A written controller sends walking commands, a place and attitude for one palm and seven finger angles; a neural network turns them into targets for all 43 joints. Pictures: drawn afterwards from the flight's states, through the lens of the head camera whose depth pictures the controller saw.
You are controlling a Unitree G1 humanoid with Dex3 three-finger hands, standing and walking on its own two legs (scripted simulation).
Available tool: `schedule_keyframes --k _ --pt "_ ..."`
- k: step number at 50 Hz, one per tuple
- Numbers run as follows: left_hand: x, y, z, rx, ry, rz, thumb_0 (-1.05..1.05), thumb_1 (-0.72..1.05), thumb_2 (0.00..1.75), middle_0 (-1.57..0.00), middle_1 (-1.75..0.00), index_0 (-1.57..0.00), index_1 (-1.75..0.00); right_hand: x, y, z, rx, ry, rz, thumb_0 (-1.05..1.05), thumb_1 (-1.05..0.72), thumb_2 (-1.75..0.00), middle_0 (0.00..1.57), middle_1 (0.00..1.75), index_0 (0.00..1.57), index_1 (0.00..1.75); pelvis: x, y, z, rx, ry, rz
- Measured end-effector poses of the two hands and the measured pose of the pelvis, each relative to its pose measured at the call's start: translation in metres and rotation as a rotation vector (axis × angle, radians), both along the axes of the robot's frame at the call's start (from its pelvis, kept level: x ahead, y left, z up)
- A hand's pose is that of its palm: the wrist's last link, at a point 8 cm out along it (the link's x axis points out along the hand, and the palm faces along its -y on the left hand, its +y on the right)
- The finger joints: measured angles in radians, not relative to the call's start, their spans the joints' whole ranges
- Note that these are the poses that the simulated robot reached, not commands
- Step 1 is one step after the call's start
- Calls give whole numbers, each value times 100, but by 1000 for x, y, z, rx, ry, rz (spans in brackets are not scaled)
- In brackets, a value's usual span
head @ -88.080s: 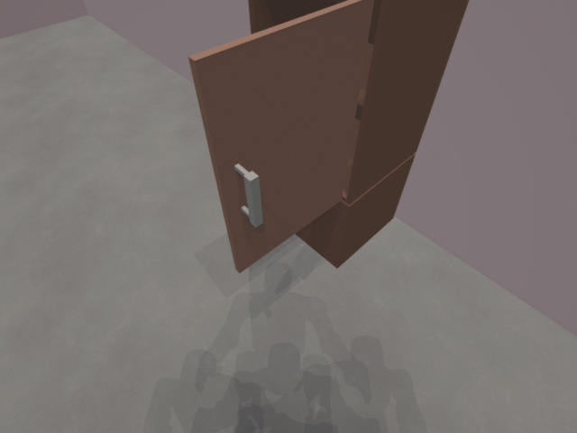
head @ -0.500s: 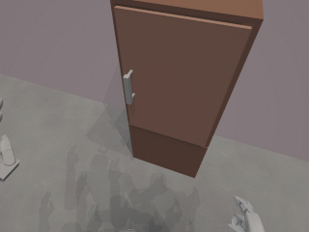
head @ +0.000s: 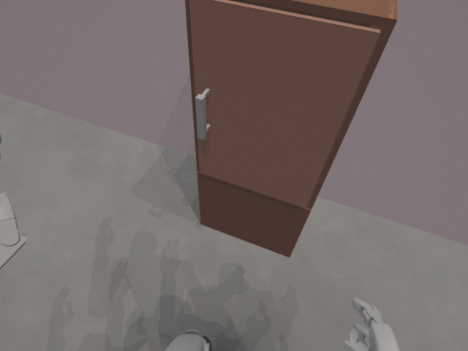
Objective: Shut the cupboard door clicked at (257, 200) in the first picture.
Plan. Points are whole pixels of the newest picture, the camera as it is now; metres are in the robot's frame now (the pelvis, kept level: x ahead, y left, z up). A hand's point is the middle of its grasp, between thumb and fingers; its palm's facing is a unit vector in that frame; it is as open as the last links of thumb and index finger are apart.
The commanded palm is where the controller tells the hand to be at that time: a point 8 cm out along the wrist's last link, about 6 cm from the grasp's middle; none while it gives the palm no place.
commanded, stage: step back with the hand held close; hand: left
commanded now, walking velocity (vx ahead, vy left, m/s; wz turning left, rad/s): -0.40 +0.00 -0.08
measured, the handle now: (204, 114) +0.73 +0.13 -0.03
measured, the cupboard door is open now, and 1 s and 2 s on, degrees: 0 0 0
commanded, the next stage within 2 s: stop stepping back and stand still in 0.14 s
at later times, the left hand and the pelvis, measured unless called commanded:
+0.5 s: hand out of the picture +0.11 +0.27 +0.18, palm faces +0.35 -0.84 -0.41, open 7.4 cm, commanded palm +0.06 +0.32 +0.19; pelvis -0.10 +0.03 +0.00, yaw -3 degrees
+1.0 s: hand out of the picture +0.07 +0.31 +0.20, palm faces +0.35 -0.81 -0.47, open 7.4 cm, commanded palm +0.04 +0.35 +0.19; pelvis -0.13 +0.07 +0.01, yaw -5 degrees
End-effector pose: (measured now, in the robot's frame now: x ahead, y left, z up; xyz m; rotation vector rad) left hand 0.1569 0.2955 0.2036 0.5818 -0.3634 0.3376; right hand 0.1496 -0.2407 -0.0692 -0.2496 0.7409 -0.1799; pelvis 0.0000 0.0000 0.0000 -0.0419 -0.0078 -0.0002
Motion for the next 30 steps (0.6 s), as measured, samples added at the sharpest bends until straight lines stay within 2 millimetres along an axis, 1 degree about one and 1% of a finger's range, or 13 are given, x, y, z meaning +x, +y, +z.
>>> schedule_keyframes --k 2,4,6,10,12,15,18,19,22,26,30 --pt "-9 2 -2 -22 1 6 2 89 90 -21 -30 -22 -30 -7 4 1 -11 22 2 1 -90 -90 20 30 20 30 -3 5 2 13 1 -5" --pt "-15 9 -3 -36 -14 11 2 89 90 -21 -30 -22 -30 -12 8 1 -28 26 1 1 -90 -90 20 30 20 30 -7 12 1 5 9 -5" --pt "-18 18 -4 -42 -33 14 2 89 90 -21 -30 -22 -30 -17 14 1 -35 20 -7 1 -90 -90 20 30 20 30 -18 17 0 0 8 2" --pt "-27 36 -5 -34 -19 36 2 89 90 -21 -30 -22 -30 -30 29 9 -16 -25 -1 1 -90 -90 20 30 20 30 -41 22 3 -23 7 -8" --pt "-35 38 -4 -41 -14 39 2 89 90 -21 -30 -22 -30 -38 34 12 0 -42 9 1 -90 -90 20 30 20 30 -51 23 4 -37 24 -10" --pt "-50 31 -4 -61 -13 16 2 89 90 -21 -30 -21 -30 -51 39 13 19 -55 26 1 -90 -90 20 30 20 30 -65 21 4 -34 60 -27" --pt "-65 17 -7 -40 5 -26 2 90 90 -20 -30 -21 -30 -66 39 7 28 -60 40 1 -90 -90 20 30 20 30 -83 18 -2 11 88 -64" --pt "-69 14 -8 -45 14 -40 2 89 90 -20 -30 -21 -30 -73 37 5 24 -48 39 1 -90 -90 21 30 20 30 -89 19 -2 2 77 -68" --pt "-77 9 -7 -61 20 -67 2 89 90 -21 -30 -21 -30 -99 33 -2 18 -8 -1 1 -90 -90 21 30 20 30 -97 23 -2 -7 27 -63" --pt "-85 19 -7 -75 1 -55 2 89 90 -21 -30 -22 -30 -132 25 -7 2 10 -82 1 -90 -90 21 30 20 30 -98 28 -5 -10 -31 -40" --pt "-93 34 -7 -95 -12 -6 2 89 90 -21 -30 -22 -30 -156 20 -10 -18 36 -125 1 -90 -90 20 30 20 30 -104 32 -4 -5 -44 -27"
